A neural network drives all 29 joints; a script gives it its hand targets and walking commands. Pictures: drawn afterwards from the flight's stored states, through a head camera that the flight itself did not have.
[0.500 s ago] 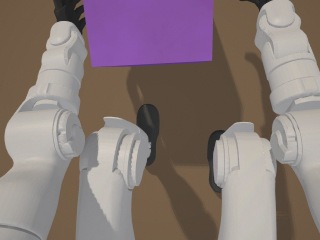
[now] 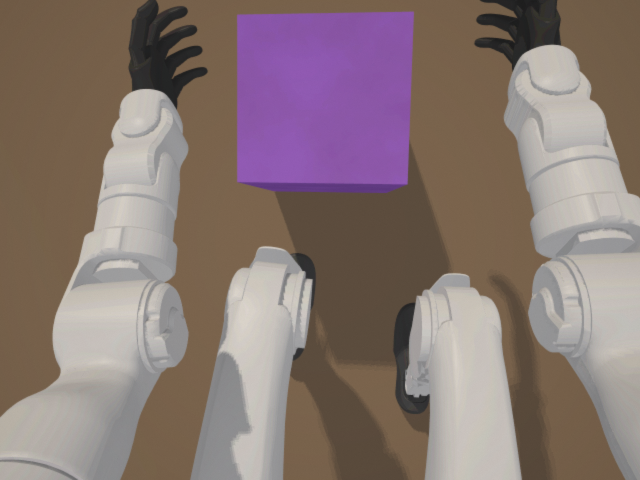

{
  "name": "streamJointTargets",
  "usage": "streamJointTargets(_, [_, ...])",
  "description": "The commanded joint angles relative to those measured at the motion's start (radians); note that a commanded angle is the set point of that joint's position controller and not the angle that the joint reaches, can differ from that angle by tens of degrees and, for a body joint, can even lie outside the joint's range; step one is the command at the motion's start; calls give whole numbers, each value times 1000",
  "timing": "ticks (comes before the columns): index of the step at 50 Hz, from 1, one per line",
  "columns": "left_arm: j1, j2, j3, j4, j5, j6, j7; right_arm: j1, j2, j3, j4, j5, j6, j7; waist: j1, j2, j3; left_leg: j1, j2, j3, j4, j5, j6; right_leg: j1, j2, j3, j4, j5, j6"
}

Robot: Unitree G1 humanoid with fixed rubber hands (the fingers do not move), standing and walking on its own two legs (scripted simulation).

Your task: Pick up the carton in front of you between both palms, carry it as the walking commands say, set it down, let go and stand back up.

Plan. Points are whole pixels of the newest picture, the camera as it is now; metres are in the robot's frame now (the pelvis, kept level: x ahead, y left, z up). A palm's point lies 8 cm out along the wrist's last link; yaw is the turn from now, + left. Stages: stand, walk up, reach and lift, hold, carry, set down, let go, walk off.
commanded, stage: set down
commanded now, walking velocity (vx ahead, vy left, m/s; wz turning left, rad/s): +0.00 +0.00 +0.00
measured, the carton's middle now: (327, 122) +0.50 +0.09 -0.32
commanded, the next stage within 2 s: let go in 0.64 s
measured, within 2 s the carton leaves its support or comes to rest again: neither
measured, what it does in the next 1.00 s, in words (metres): rises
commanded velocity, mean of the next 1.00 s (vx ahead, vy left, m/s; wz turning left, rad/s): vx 0.00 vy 0.00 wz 0.00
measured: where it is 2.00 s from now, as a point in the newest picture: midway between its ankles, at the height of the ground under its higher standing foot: (351, 350)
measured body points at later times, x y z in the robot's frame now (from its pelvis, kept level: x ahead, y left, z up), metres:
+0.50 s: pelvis +0.03 +0.01 +0.12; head +0.32 +0.03 +0.46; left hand +0.49 +0.28 +0.02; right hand +0.57 -0.12 +0.02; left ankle +0.14 +0.13 -0.41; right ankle +0.08 -0.12 -0.41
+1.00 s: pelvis +0.07 +0.02 +0.26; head +0.30 +0.04 +0.64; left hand +0.41 +0.28 +0.14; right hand +0.47 -0.15 +0.14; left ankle +0.14 +0.13 -0.41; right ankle +0.08 -0.12 -0.41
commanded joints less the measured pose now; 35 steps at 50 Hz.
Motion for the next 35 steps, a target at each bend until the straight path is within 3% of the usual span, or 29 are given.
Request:
streamJointTargets(1, [-158,96,24,-102,22,-13,-5,-199,-82,-20,-90,-8,-22,11,36,-4,-1014,798,-32,109,-136,249,-33,269,28,-68,-284,149,4])
streamJointTargets(7, [-96,105,47,-186,35,2,-13,-164,-81,-18,-176,-16,-12,23,49,-43,-1140,895,-42,114,-226,321,-28,390,36,-73,-371,220,16])
streamJointTargets(14, [-45,99,38,-286,23,40,-33,-130,-90,-31,-271,-29,19,36,33,-60,-1224,1019,-53,113,-345,387,-23,526,38,-74,-487,283,17])
streamJointTargets(25, [31,52,51,-274,68,39,-50,-32,-76,-69,-205,-51,3,77,21,-20,-1137,1171,-50,94,-557,437,-24,620,29,-50,-705,335,15])
streamJointTargets(35, [102,25,65,-238,120,9,-74,51,-46,-94,-176,-96,-25,96,7,-27,-1073,1322,-41,79,-749,461,-16,796,16,-32,-908,397,23])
